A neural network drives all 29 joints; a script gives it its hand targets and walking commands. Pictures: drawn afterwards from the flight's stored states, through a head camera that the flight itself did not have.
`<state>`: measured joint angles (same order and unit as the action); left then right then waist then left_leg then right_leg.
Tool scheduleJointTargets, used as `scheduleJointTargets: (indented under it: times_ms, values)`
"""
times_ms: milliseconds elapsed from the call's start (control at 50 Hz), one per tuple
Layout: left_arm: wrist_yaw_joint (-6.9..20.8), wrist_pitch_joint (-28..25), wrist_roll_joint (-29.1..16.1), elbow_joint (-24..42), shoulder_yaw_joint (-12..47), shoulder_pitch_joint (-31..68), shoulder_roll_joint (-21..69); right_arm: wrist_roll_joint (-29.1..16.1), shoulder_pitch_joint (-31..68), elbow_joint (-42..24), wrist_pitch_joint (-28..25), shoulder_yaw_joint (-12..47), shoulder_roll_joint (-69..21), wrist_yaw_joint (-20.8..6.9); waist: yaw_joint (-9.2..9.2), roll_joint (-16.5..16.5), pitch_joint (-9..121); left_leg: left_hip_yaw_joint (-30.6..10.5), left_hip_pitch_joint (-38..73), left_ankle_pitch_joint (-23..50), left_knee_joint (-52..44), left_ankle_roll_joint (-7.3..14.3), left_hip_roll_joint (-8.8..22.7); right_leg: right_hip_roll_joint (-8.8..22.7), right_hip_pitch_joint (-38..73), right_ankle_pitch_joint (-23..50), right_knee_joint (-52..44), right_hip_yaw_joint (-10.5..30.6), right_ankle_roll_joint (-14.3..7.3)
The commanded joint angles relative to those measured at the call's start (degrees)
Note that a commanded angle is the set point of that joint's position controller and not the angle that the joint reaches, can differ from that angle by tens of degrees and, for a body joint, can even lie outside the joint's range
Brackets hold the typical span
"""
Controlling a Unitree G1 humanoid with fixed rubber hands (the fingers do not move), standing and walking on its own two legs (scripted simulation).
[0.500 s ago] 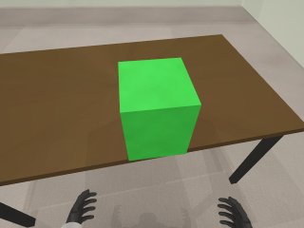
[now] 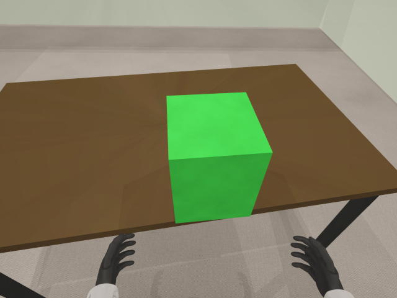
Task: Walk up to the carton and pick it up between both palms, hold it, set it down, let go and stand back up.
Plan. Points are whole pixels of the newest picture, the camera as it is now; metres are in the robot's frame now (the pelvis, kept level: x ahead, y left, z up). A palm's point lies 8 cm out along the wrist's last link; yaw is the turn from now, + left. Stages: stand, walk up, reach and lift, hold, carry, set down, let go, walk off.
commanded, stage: reach and lift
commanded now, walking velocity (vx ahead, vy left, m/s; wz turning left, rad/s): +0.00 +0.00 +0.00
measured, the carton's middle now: (210, 158) +0.44 +0.00 +0.02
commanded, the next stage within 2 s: none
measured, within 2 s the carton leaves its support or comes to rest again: neither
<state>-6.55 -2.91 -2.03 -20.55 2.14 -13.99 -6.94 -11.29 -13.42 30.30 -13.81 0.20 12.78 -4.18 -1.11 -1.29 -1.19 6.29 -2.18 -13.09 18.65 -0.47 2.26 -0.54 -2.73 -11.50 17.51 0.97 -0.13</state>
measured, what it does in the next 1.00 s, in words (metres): stands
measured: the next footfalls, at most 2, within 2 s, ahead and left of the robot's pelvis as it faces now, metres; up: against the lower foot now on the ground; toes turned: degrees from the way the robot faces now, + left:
none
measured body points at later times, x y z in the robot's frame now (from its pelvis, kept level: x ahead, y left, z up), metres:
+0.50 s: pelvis -0.02 -0.02 +0.00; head -0.03 -0.01 +0.45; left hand +0.24 +0.18 -0.01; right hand +0.26 -0.21 +0.00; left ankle -0.03 +0.11 -0.75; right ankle -0.02 -0.12 -0.75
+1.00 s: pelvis -0.02 -0.02 +0.00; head -0.01 -0.01 +0.45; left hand +0.32 +0.20 +0.06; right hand +0.34 -0.21 +0.07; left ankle -0.03 +0.11 -0.75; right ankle -0.02 -0.12 -0.75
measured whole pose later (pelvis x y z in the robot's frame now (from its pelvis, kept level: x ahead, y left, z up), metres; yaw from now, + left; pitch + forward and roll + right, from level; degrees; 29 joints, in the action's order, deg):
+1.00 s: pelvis -0.02 -0.02 +0.00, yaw +1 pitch +1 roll +0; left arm -5.6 14.9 -5.6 -20.3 -5.7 17.6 -8.3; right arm -18.9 21.2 33.1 0.4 3.8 17.5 1.3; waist -1.3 -1.3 0.0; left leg 5.2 -9.5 -10.4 19.3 -1.0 3.0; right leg -1.3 -10.1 -9.6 18.9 0.0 -0.9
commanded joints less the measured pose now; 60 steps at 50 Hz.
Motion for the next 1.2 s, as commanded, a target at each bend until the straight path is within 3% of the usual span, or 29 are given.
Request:
scheduleJointTargets:
  times_ms: [0, 20, 40, 120, 140, 180, 200, 260, 340, 380, 400, 420, 520, 540, 560, 620, 660, 680, 740, 780, 860, 920, 960, 1040, 1060, 1080, 1100, 1140, 1180]
  values:
    - [-0.49, -4.04, 0.39, 12.07, -1.52, 6.87, -2.69, -1.02, 4.89, -8.21, -3.12, -2.27, 6.87, 0.41, -0.70, 0.92, 5.83, -3.33, 7.25, 20.71, 0.30, -3.02, -1.88, -1.47, -5.70, 17.06, -1.65, 0.93, -1.84]
    - [-0.55, -4.80, -0.96, 14.53, -0.49, 11.58, -3.26, -1.34, 9.23, -11.60, -3.82, -2.69, 7.62, 0.51, 0.04, 1.06, 7.54, -3.11, 7.20, 20.06, 0.22, -2.63, -1.74, -1.69, -6.28, 16.52, -1.23, 0.87, -1.58]
    - [-0.63, -4.84, -1.12, 11.12, -0.61, 9.97, -2.29, -0.89, 9.42, -9.86, -3.64, -2.53, 7.43, 0.52, 0.56, 0.00, 7.55, -3.06, 6.22, 18.23, 0.12, -2.59, -1.85, -1.52, -5.89, 14.53, -1.37, 0.72, -1.74]
    - [-1.00, -5.77, -2.33, 8.59, -1.42, 14.02, -3.78, -0.79, 13.49, -11.32, -2.90, -2.24, 5.39, 0.92, -1.12, -0.68, 5.16, -2.63, -0.16, 9.51, -1.15, -1.06, -2.24, -0.22, -6.19, 8.53, -1.08, 2.26, -1.48]
    - [-1.07, -6.14, -2.47, 9.17, -1.19, 15.75, -4.12, -0.86, 15.15, -11.26, -3.02, -2.86, 5.63, 0.96, -0.53, -0.07, 6.34, -2.51, 0.39, 8.31, -1.12, -1.13, -2.03, -0.51, -5.52, 8.49, -0.17, 1.71, -1.40]
    - [-1.36, -7.06, -2.43, 6.98, -1.44, 13.93, -2.38, -0.51, 14.58, -8.44, -3.29, -2.72, 5.58, 1.00, -1.40, -0.83, 7.71, -3.10, 1.33, 10.19, -0.62, -1.43, -1.74, -0.74, -5.63, 9.86, 0.37, 1.16, -1.43]
    - [-1.37, -7.79, -3.41, 9.55, -0.56, 19.47, -3.93, -1.37, 18.67, -10.26, -3.84, -2.50, 5.84, 1.05, -0.42, -0.41, 9.34, -3.01, 2.14, 9.58, -0.38, -1.33, -1.77, -0.58, -6.33, 9.36, 0.17, 1.23, -1.46]
    - [-1.63, -9.16, -3.65, 5.87, -0.75, 18.93, -2.81, -0.78, 20.72, -9.12, -4.80, -2.62, 5.74, 1.70, -0.34, -1.89, 9.02, -2.91, 0.93, 8.90, -0.15, -0.87, -1.64, -0.61, -5.66, 8.62, 0.60, 1.48, -1.44]
    - [-2.17, -9.27, -3.44, 5.90, -1.29, 26.69, -3.98, -1.40, 26.15, -6.28, -3.97, -1.86, 5.72, 1.90, -0.96, 0.62, 10.07, -3.23, -2.13, 5.81, -0.54, -0.66, -1.84, -0.13, -7.36, 4.26, 1.23, 2.29, -2.12]
    - [-2.11, -8.92, -4.03, 5.08, -1.35, 28.24, -4.40, -1.79, 27.36, -6.14, -3.21, -1.52, 5.27, 2.16, -0.07, -1.50, 11.79, -3.20, -2.14, 5.61, 0.29, -0.21, -1.93, -0.16, -6.46, 5.01, 1.34, 2.96, -1.56]
    - [-2.11, -8.32, -4.83, 5.44, -1.72, 28.62, -4.26, -1.91, 28.88, -7.16, -2.90, -0.88, 5.71, 2.38, -0.88, -2.26, 13.14, -3.39, -2.23, 5.64, 0.62, -0.14, -2.49, 0.05, -6.28, 5.37, 1.47, 3.00, -1.23]
    - [-2.08, -7.32, -4.14, 4.61, -2.18, 27.27, -4.32, -2.54, 28.22, -4.87, -2.24, -0.85, 5.56, 2.62, -0.69, -1.79, 12.23, -3.27, -1.62, 6.30, 0.36, -0.26, -2.53, -0.20, -6.11, 6.52, 1.45, 3.18, -1.03]
    - [-1.59, -2.72, -5.45, 7.92, -3.75, 33.54, -5.46, -3.78, 35.82, -8.72, 0.50, -0.92, 7.73, 4.20, 0.00, -2.43, 15.90, -3.27, -2.94, 9.43, 0.60, 0.39, -3.02, -0.54, -2.28, 12.94, 2.44, 2.59, -0.46]
    - [-1.53, -2.25, -5.64, 10.89, -3.20, 38.26, -6.42, -4.58, 39.24, -10.29, 1.06, -1.07, 8.37, 4.19, 0.14, -1.05, 19.03, -3.45, -1.67, 9.77, 1.00, 0.10, -2.88, -0.57, -2.71, 13.31, 2.43, 2.46, -0.44]
    - [-1.46, -0.69, -5.69, 7.56, -3.91, 36.38, -5.07, -4.46, 38.97, -9.24, 2.29, -0.28, 7.81, 4.24, 0.09, -1.54, 15.95, -3.38, -3.01, 9.49, 0.46, 0.28, -2.81, -0.41, -2.79, 13.49, 2.32, 2.38, -0.60]
    - [-0.27, 2.28, -4.88, 8.97, -4.91, 37.67, -5.13, -4.37, 40.23, -8.55, 3.64, -1.16, 8.88, 4.89, 0.24, -2.13, 18.77, -3.41, -0.68, 12.67, 0.61, -0.07, -2.99, -1.03, -1.23, 17.90, 2.18, 1.76, 0.10]
    - [0.03, 4.11, -3.49, 9.17, -5.73, 38.92, -5.24, -5.35, 40.68, -5.01, 5.31, 0.17, 8.51, 5.13, 0.18, 0.53, 17.33, -3.44, 0.23, 14.30, 0.41, -0.47, -2.88, -0.84, -1.24, 18.15, 1.85, 1.67, -0.14]
    - [-0.06, 4.70, -4.04, 12.14, -5.94, 42.85, -6.54, -5.43, 44.69, -7.98, 5.21, -0.20, 10.39, 5.02, -0.18, 0.96, 21.05, -3.55, 1.98, 14.72, 0.60, -0.60, -2.50, -1.53, -2.06, 16.97, 1.67, 0.97, -0.02]
    - [-0.40, 7.28, -3.04, 13.67, -6.73, 42.74, -5.85, -6.66, 44.73, -6.53, 5.79, -0.85, 11.92, 4.76, -0.51, 2.65, 21.76, -3.75, 5.00, 20.62, 1.96, -1.32, -2.45, -2.33, -4.19, 19.68, 1.61, 0.61, -0.19]
    - [0.54, 9.37, -2.54, 11.89, -7.49, 43.46, -5.98, -6.89, 46.12, -5.07, 6.87, 0.05, 11.54, 4.95, 0.64, 0.86, 20.82, -3.61, 4.98, 18.96, 1.74, -0.78, -2.48, -1.87, -3.75, 19.55, 0.79, 0.67, 0.51]
    - [0.86, 12.37, -3.10, 12.14, -8.32, 46.27, -5.60, -7.13, 50.75, -5.77, 9.20, 0.18, 12.96, 5.00, -1.04, -0.26, 20.13, -3.85, 4.12, 17.54, 0.49, -0.16, -2.52, -2.52, -5.35, 17.17, 0.10, 0.05, 0.66]
    - [0.72, 13.90, -3.67, 15.19, -8.57, 51.23, -6.60, -8.12, 55.65, -10.02, 10.42, -0.15, 13.90, 5.18, -0.62, 0.15, 24.58, -3.76, 5.27, 19.38, 1.33, -0.53, -2.38, -2.67, -4.11, 19.61, 0.34, -0.15, 1.15]
    - [0.91, 15.49, -3.54, 13.22, -9.58, 51.86, -7.16, -7.19, 57.23, -9.78, 11.52, 0.20, 14.44, 5.82, -0.52, -1.93, 24.14, -3.62, 3.27, 17.97, 1.42, 0.10, -2.79, -2.44, -3.33, 20.07, 0.38, 0.03, 1.67]
    - [0.74, 17.39, -4.51, 17.84, -9.22, 54.61, -7.80, -7.98, 58.92, -10.16, 13.19, -1.30, 15.07, 6.28, -0.39, 1.12, 29.30, -4.21, 5.22, 21.02, 2.07, -0.69, -2.08, -2.99, -3.76, 21.33, 0.98, -0.22, 1.28]
    - [0.87, 18.00, -3.91, 15.40, -9.12, 53.64, -7.20, -7.77, 58.64, -7.20, 13.84, -0.90, 14.71, 6.27, 0.22, 0.48, 27.65, -4.01, 5.47, 22.02, 2.72, -0.88, -2.04, -3.01, -4.63, 22.29, 0.95, -0.25, 1.10]
    - [0.67, 18.25, -4.29, 17.71, -9.98, 58.88, -9.47, -7.89, 62.74, -8.31, 14.12, -2.04, 16.40, 6.48, -0.07, 1.14, 30.43, -3.68, 5.88, 22.83, 2.82, -0.94, -2.32, -3.09, -4.57, 23.05, 0.87, -0.40, 1.50]
    - [0.51, 19.00, -3.89, 18.48, -9.86, 56.40, -8.40, -8.40, 61.91, -7.93, 14.49, -1.64, 16.23, 6.49, 0.03, -0.15, 30.95, -3.91, 6.13, 23.50, 2.95, -1.01, -2.27, -3.09, -4.30, 24.33, 1.14, -0.78, 1.63]
    - [0.23, 20.21, -4.17, 17.27, -10.85, 60.36, -9.38, -8.13, 65.64, -6.84, 15.28, -2.12, 16.72, 6.92, -0.90, 2.14, 32.08, -3.29, 4.66, 22.98, 3.39, -1.04, -2.37, -3.29, -4.82, 23.20, 1.31, -0.31, 1.54]
    - [0.11, 21.71, -5.37, 16.72, -10.13, 62.95, -10.08, -9.43, 68.59, -5.66, 16.64, -1.02, 16.73, 6.99, -0.59, 1.61, 31.27, -3.79, 3.64, 21.60, 3.25, -0.77, -1.94, -3.10, -5.47, 21.61, 1.42, -0.48, 1.59]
